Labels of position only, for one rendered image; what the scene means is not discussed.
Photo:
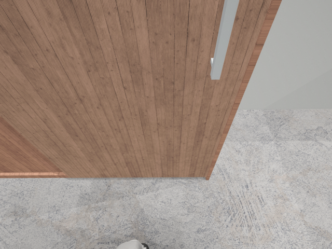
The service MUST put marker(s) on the handle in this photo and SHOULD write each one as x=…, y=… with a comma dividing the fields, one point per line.
x=225, y=28

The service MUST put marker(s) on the wardrobe door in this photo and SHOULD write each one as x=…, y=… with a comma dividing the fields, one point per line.
x=122, y=88
x=17, y=154

